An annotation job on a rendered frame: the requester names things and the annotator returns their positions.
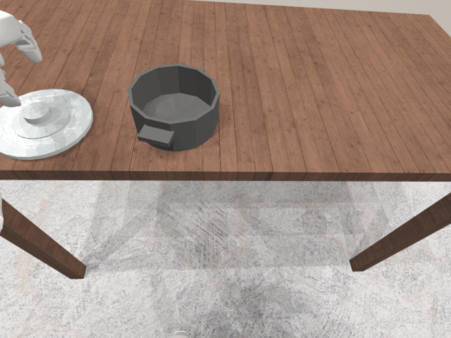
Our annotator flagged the robot left hand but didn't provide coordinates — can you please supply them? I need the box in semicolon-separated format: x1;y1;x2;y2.
0;11;42;107

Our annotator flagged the table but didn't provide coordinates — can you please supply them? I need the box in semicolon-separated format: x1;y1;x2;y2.
0;0;451;279

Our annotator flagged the lid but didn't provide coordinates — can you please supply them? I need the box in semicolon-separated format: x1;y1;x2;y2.
0;89;93;160

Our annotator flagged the pot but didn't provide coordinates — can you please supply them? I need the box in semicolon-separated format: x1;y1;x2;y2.
128;64;220;151

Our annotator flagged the knob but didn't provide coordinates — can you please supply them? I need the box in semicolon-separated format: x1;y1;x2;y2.
21;102;52;125

